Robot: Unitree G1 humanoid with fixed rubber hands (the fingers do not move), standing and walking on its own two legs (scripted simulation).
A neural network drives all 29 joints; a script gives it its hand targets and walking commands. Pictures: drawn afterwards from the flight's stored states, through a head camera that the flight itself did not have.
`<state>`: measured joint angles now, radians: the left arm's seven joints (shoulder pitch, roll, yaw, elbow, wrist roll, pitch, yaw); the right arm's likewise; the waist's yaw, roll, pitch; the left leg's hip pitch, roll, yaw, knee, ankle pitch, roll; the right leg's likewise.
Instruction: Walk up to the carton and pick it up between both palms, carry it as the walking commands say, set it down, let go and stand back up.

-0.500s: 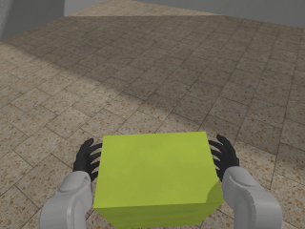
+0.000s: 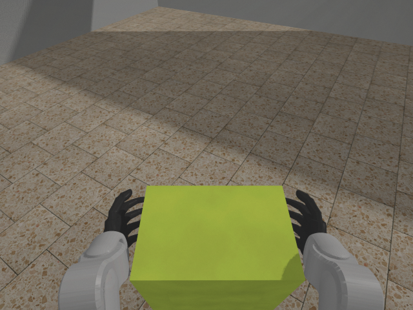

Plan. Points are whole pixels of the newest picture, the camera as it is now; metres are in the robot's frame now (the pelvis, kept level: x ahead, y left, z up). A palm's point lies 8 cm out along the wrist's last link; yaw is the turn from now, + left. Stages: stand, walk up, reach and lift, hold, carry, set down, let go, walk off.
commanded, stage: carry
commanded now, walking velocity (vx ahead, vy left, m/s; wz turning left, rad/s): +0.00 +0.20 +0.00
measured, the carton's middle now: (213, 257) +0.23 +0.00 +0.02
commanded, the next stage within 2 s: none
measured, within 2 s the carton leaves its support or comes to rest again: neither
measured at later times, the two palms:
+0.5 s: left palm (8, 258) +0.19 +0.32 +0.10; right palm (212, 249) +0.20 +0.00 +0.11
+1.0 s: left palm out of the picture +0.18 +0.32 +0.11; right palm (207, 261) +0.18 +0.01 +0.11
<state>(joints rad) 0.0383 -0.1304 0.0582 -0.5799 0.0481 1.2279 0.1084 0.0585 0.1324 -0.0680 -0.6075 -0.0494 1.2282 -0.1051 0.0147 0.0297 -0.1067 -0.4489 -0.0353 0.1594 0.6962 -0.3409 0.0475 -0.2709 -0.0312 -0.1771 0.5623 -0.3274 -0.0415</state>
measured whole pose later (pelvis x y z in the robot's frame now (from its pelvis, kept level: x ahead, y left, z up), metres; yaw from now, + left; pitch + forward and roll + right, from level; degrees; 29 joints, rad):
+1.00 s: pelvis -0.05 +0.17 +0.01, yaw -1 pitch +1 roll +0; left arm -0.03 -0.13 0.07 -0.52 0.05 1.24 0.11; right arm 0.01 0.13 -0.09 -0.55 -0.06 1.23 -0.10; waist 0.03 -0.01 -0.09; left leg -0.30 -0.01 0.18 0.40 -0.13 0.08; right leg -0.21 -0.07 -0.15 0.47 -0.28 0.01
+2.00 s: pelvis -0.04 +0.18 -0.02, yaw +18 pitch +2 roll +0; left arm -0.02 -0.13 0.08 -0.58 0.04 1.21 0.12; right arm -0.03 0.13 -0.08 -0.57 -0.04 1.21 -0.10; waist -0.01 -0.01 -0.03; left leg -0.43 0.00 0.11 0.74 -0.35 0.06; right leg -0.34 -0.23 -0.28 0.93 -0.56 0.09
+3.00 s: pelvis -0.14 +0.17 +0.00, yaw +55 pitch +4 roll -1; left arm 0.06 -0.13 0.05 -0.62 0.04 1.16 0.11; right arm 0.06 0.13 -0.06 -0.63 -0.05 1.17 -0.09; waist 0.00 0.01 -0.05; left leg -0.41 -0.01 0.01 0.55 -0.21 0.04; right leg -0.52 -0.07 -0.10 0.96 -0.46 0.12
